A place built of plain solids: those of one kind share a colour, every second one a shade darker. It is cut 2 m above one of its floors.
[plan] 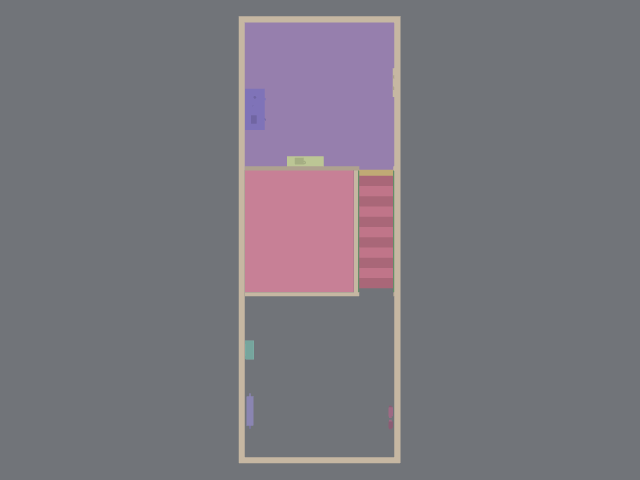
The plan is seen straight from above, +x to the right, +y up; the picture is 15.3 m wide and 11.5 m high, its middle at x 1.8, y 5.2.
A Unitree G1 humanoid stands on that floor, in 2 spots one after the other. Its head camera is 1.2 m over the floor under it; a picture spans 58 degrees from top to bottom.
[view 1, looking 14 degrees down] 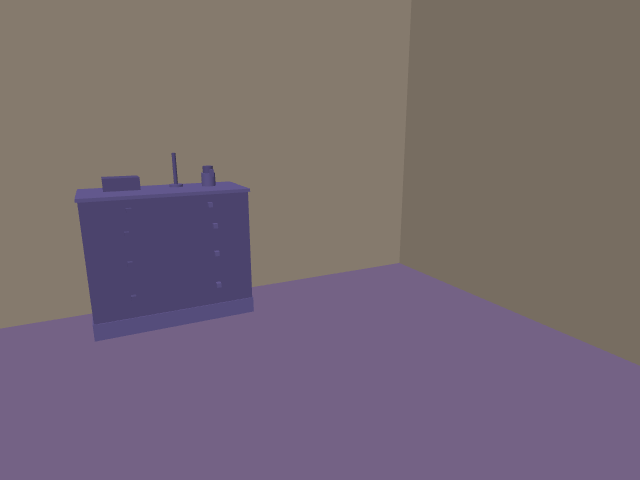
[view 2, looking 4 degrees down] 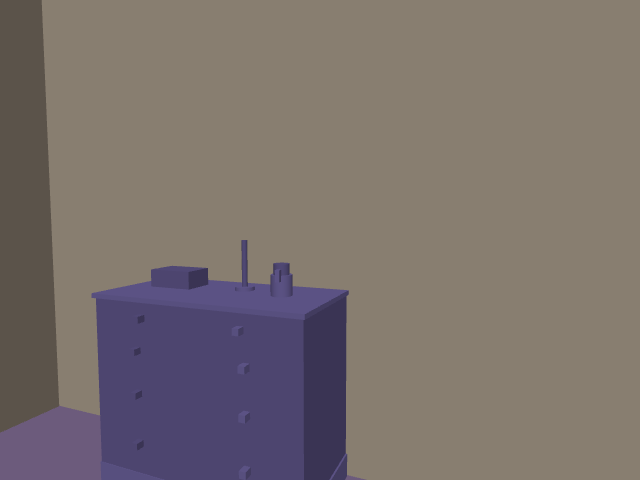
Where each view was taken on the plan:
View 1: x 3.15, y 7.97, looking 153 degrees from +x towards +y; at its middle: wall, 3.64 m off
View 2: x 1.79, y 9.41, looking -158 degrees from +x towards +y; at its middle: wall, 1.94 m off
